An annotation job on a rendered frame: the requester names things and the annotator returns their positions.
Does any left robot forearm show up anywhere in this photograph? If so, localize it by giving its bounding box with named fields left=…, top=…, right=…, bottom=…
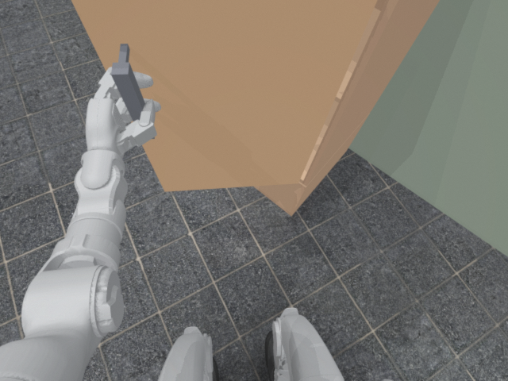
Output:
left=21, top=149, right=128, bottom=334

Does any robot left hand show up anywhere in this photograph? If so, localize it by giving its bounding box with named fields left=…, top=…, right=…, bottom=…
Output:
left=86, top=67, right=161, bottom=159

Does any right robot thigh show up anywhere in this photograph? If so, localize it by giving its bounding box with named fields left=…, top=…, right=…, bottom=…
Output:
left=272, top=314, right=344, bottom=381

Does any robot right shin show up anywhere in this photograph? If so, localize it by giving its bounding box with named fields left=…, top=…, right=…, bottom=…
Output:
left=273, top=308, right=298, bottom=381

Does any handle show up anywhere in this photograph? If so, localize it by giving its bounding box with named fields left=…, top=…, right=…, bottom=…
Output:
left=111, top=44, right=155, bottom=139

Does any cupboard door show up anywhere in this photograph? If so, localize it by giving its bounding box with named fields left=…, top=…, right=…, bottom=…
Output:
left=71, top=0, right=377, bottom=192

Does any left robot upper arm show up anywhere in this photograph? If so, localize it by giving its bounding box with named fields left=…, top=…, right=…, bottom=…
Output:
left=0, top=265, right=125, bottom=381

